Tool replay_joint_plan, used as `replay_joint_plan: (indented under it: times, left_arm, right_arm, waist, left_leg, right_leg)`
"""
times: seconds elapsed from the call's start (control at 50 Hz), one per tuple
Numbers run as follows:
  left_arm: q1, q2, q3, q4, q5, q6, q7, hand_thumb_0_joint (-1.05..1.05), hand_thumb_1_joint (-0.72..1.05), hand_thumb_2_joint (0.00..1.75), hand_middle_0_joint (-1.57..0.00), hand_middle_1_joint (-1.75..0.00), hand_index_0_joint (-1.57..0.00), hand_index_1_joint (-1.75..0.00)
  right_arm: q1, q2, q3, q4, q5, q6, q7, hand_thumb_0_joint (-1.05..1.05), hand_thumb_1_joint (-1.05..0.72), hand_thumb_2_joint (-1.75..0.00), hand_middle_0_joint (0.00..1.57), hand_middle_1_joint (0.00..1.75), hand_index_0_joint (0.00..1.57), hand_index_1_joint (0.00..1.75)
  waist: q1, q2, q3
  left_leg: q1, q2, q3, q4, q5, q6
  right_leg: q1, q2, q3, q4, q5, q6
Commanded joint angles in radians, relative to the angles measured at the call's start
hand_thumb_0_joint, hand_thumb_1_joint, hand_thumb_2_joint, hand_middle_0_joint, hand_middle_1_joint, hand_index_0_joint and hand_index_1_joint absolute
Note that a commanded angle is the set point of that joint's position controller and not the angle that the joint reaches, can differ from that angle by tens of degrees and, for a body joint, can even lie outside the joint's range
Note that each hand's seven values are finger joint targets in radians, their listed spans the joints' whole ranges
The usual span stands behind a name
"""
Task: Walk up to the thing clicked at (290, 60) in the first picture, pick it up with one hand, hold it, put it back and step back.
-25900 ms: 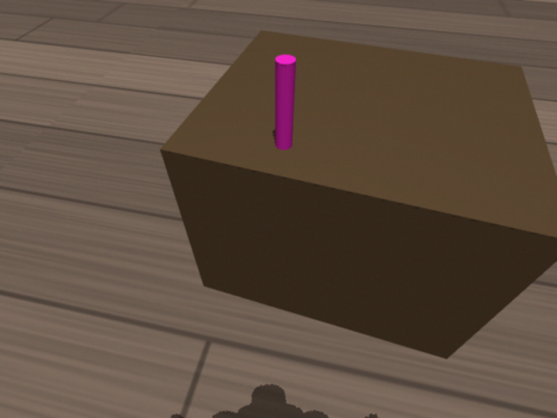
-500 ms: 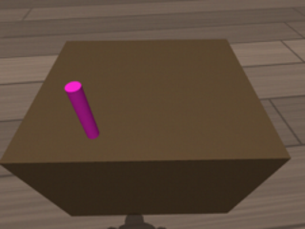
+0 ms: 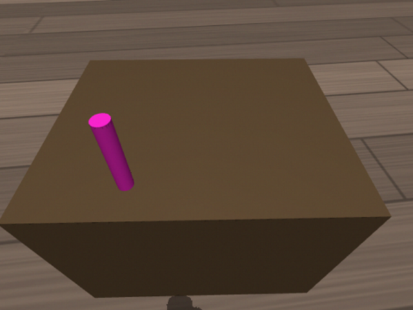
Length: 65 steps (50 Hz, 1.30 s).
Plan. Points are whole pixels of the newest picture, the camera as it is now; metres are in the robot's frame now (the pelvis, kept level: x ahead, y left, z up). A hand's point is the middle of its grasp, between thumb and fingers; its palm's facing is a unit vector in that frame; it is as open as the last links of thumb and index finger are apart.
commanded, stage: stand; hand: left
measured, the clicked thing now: (114, 156) +0.44 +0.22 +0.03
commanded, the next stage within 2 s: none
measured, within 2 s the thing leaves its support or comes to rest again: neither
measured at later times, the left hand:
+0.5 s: hand out of the picture +0.06 +0.25 -0.16, palm faces -0.04 -0.94 -0.35, open 7.5 cm
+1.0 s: hand out of the picture +0.08 +0.25 -0.15, palm faces -0.04 -0.94 -0.35, open 7.4 cm
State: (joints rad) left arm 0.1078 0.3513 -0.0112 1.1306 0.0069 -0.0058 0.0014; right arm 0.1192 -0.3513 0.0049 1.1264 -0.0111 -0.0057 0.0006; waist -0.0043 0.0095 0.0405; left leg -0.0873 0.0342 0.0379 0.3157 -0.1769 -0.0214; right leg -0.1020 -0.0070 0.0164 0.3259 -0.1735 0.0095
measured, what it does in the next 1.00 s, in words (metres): stands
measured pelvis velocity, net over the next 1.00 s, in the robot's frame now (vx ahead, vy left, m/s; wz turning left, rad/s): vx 0.00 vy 0.00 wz -0.01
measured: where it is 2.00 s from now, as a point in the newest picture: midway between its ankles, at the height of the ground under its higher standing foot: outside the picture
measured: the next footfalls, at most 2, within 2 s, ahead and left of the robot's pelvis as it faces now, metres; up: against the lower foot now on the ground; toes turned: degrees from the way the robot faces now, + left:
none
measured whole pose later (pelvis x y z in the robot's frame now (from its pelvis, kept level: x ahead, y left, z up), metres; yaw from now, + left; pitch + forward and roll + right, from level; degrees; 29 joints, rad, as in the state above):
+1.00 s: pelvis +0.00 +0.00 +0.00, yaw +0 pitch -3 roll +0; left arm 0.12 0.35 -0.01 1.12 0.01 0.00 0.00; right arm 0.12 -0.35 0.00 1.13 -0.01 -0.01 0.00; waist 0.00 0.01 0.05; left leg -0.09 0.03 0.04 0.31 -0.18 -0.02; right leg -0.11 -0.01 0.02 0.33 -0.18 0.01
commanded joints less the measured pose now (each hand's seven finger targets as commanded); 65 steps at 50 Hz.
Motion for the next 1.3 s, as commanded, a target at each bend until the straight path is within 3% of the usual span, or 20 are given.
replay_joint_plan:
  times: [0.0,0.06,0.08,0.16,0.3,0.42,0.58,0.74,0.84,0.98,1.28]
  left_arm:
    - [-0.041,0.218,0.046,-0.061,0.004,-0.023,0.011,0.00,0.31,0.90,-0.20,-0.30,-0.20,-0.30]
    - [-0.041,0.221,0.047,-0.063,0.005,-0.023,0.010,0.00,0.55,0.90,-0.20,-0.30,-0.20,-0.30]
    - [-0.037,0.216,0.046,-0.061,0.003,-0.021,0.010,0.00,0.63,0.90,-0.20,-0.30,-0.20,-0.30]
    - [-0.036,0.219,0.046,-0.061,0.003,-0.021,0.009,0.00,0.90,0.90,-0.20,-0.30,-0.20,-0.30]
    - [-0.028,0.223,0.045,-0.065,0.005,-0.022,0.011,0.00,0.90,0.90,-0.20,-0.30,-0.20,-0.30]
    - [-0.016,0.217,0.042,-0.066,0.005,-0.024,0.009,0.00,0.90,0.90,-0.20,-0.30,-0.20,-0.30]
    - [-0.018,0.215,0.042,-0.065,0.004,-0.022,0.009,0.00,0.90,0.90,-0.20,-0.30,-0.20,-0.30]
    - [-0.019,0.216,0.041,-0.070,0.003,-0.027,0.009,0.00,0.90,0.90,-0.20,-0.30,-0.20,-0.30]
    - [-0.026,0.217,0.043,-0.071,0.003,-0.023,0.010,0.00,0.90,0.90,-0.20,-0.30,-0.20,-0.30]
    - [-0.029,0.213,0.043,-0.067,0.004,-0.021,0.011,0.00,0.90,0.90,-0.20,-0.30,-0.20,-0.30]
    - [-0.024,0.217,0.045,-0.070,0.004,-0.023,0.010,0.00,0.90,0.90,-0.20,-0.30,-0.20,-0.30]
  right_arm:
    - [-0.033,-0.208,-0.043,-0.052,-0.002,-0.020,-0.010,0.00,-0.90,-0.90,0.20,0.30,0.20,0.30]
    - [-0.033,-0.208,-0.044,-0.055,-0.002,-0.021,-0.009,0.00,-0.90,-0.90,0.20,0.30,0.20,0.30]
    - [-0.035,-0.209,-0.043,-0.050,-0.003,-0.020,-0.009,0.00,-0.90,-0.90,0.20,0.30,0.20,0.30]
    - [-0.030,-0.205,-0.044,-0.048,-0.003,-0.020,-0.008,0.00,-0.90,-0.90,0.20,0.30,0.20,0.30]
    - [-0.028,-0.206,-0.047,-0.048,-0.003,-0.018,-0.007,0.00,-0.90,-0.90,0.20,0.30,0.20,0.30]
    - [-0.032,-0.208,-0.048,-0.053,0.001,-0.020,-0.006,0.00,-0.90,-0.90,0.20,0.30,0.20,0.30]
    - [-0.024,-0.206,-0.045,-0.047,-0.001,-0.019,-0.006,0.00,-0.90,-0.90,0.20,0.30,0.20,0.30]
    - [-0.025,-0.208,-0.047,-0.053,-0.001,-0.022,-0.007,0.00,-0.90,-0.90,0.20,0.30,0.20,0.30]
    - [-0.027,-0.206,-0.045,-0.053,-0.001,-0.024,-0.010,0.00,-0.90,-0.90,0.20,0.30,0.20,0.30]
    - [-0.028,-0.209,-0.048,-0.051,-0.001,-0.022,-0.009,0.00,-0.90,-0.90,0.20,0.30,0.20,0.30]
    - [-0.036,-0.204,-0.050,-0.051,0.000,-0.020,-0.007,0.00,-0.90,-0.90,0.20,0.30,0.20,0.30]
  waist:
    - [-0.002,-0.008,-0.042]
    - [-0.002,-0.019,-0.058]
    - [0.000,-0.009,-0.033]
    - [-0.002,-0.011,-0.030]
    - [-0.003,-0.009,-0.031]
    - [-0.001,-0.012,-0.061]
    - [0.000,-0.009,-0.028]
    - [-0.002,-0.012,-0.070]
    - [0.000,-0.012,-0.066]
    - [0.000,-0.017,-0.041]
    - [-0.001,-0.017,-0.046]
  left_leg:
    - [0.000,0.104,-0.094,-0.063,0.063,0.034]
    - [0.022,0.105,-0.092,-0.057,0.085,0.034]
    - [0.003,0.100,-0.092,-0.066,0.039,0.032]
    - [-0.005,0.099,-0.094,-0.070,0.027,0.032]
    - [-0.006,0.098,-0.095,-0.062,0.020,0.034]
    - [0.018,0.103,-0.092,-0.050,0.069,0.038]
    - [-0.012,0.098,-0.096,-0.067,0.018,0.035]
    - [0.026,0.104,-0.087,-0.043,0.121,0.034]
    - [0.026,0.108,-0.085,-0.050,0.147,0.034]
    - [0.010,0.105,-0.090,-0.061,0.084,0.033]
    - [0.018,0.103,-0.082,-0.056,0.084,0.034]
  right_leg:
    - [-0.024,-0.118,0.085,-0.065,0.106,-0.027]
    - [-0.029,-0.120,0.087,-0.060,0.124,-0.029]
    - [-0.044,-0.115,0.085,-0.068,0.079,-0.027]
    - [-0.043,-0.114,0.087,-0.066,0.062,-0.030]
    - [-0.050,-0.114,0.089,-0.066,0.052,-0.030]
    - [-0.035,-0.120,0.091,-0.055,0.118,-0.031]
    - [-0.046,-0.115,0.090,-0.063,0.065,-0.029]
    - [-0.025,-0.121,0.090,-0.050,0.170,-0.028]
    - [-0.018,-0.122,0.085,-0.046,0.183,-0.027]
    - [-0.033,-0.118,0.086,-0.057,0.114,-0.027]
    - [-0.034,-0.119,0.093,-0.056,0.145,-0.032]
